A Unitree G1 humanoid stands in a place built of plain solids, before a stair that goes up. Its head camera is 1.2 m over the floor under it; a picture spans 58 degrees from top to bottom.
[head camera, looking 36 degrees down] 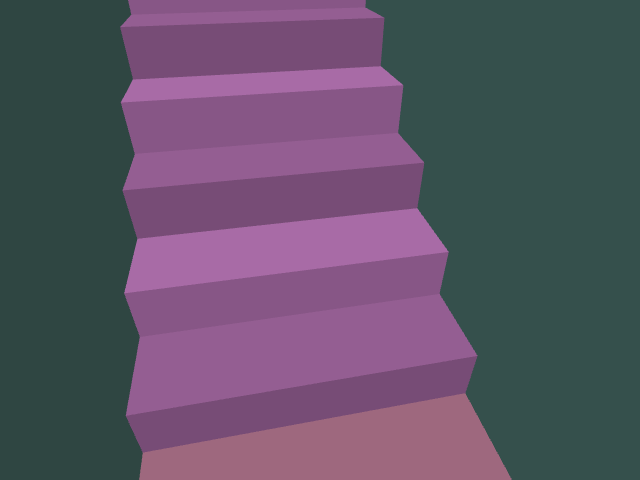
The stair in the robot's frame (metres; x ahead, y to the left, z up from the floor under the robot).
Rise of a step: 0.18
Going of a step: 0.27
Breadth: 0.98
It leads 11 degrees to the left of straight ahead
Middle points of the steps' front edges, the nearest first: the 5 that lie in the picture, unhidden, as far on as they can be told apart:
0.73 0.02 0.18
0.99 0.07 0.37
1.25 0.12 0.55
1.52 0.18 0.73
1.78 0.23 0.91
